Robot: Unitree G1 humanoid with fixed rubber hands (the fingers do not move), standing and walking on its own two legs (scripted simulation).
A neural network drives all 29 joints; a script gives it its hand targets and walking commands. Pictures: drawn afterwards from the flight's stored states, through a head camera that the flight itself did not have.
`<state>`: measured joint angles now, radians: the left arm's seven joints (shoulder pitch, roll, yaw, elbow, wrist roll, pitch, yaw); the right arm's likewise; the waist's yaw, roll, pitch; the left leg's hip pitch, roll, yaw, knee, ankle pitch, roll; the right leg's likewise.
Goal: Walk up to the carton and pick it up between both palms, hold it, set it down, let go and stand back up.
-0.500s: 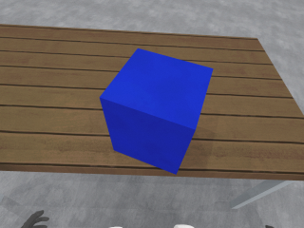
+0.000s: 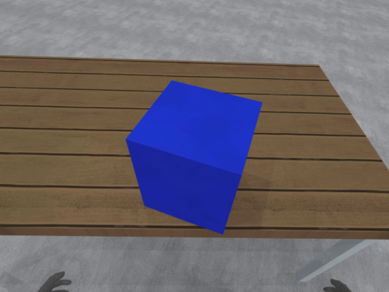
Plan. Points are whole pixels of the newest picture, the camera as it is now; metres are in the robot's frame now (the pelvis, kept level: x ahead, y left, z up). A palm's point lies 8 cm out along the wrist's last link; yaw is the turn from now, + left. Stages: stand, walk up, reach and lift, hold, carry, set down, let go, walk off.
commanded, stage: walk up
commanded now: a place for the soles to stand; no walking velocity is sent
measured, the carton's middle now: (197, 158) +0.40 +0.00 +0.04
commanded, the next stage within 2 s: reach and lift in 0.74 s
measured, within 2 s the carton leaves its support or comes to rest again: neither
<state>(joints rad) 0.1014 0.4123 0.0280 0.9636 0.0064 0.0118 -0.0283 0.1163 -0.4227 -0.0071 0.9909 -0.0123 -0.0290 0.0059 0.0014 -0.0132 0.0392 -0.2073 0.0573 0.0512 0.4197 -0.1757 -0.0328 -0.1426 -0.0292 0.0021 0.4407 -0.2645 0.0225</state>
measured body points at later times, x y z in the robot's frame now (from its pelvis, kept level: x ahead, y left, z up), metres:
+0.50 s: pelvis +0.00 +0.00 +0.00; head +0.01 +0.01 +0.45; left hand +0.09 +0.33 -0.11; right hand +0.12 -0.32 -0.10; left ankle +0.03 +0.14 -0.74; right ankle -0.02 -0.13 -0.74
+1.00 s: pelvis +0.00 +0.00 -0.01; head +0.03 +0.02 +0.44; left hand +0.20 +0.28 -0.09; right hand +0.16 -0.31 -0.09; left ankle +0.03 +0.14 -0.74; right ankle -0.02 -0.13 -0.74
